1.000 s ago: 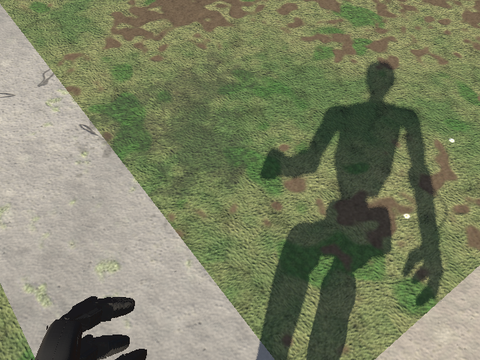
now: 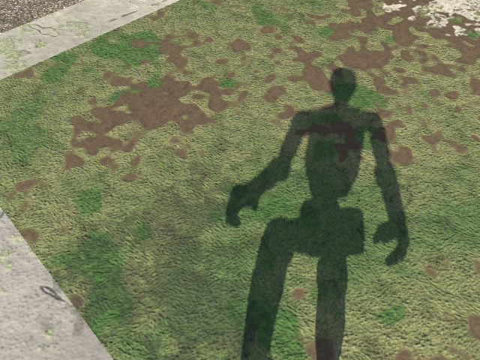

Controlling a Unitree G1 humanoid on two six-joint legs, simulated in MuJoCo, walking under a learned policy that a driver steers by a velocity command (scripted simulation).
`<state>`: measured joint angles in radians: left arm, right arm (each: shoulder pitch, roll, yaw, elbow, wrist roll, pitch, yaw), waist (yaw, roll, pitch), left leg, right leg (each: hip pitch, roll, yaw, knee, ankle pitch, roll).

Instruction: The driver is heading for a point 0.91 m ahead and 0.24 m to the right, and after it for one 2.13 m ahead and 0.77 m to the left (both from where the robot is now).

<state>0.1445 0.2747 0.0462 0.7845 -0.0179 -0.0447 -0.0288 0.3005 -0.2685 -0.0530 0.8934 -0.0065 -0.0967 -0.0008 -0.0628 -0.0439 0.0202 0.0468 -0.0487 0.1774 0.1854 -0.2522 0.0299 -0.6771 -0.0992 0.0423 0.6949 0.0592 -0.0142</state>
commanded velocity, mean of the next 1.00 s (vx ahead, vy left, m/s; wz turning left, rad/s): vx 0.50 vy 0.00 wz -0.42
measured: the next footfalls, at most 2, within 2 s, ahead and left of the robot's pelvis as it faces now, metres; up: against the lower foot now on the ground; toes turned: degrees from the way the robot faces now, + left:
right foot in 0.14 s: +0.25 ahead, -0.13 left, +0.00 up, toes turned -7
left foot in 0.62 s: +0.57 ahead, +0.00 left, +0.00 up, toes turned -25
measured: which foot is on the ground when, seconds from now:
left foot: down 0.00-0.14, up 0.16-0.60, down 0.62-1.00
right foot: up 0.00-0.12, down 0.14-0.64, up 0.66-1.00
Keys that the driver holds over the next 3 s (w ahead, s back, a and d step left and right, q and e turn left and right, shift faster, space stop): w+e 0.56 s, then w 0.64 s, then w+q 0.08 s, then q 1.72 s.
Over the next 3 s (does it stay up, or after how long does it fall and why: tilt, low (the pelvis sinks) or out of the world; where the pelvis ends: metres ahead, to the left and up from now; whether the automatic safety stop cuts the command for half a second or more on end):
stays up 0.87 -0.33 0.00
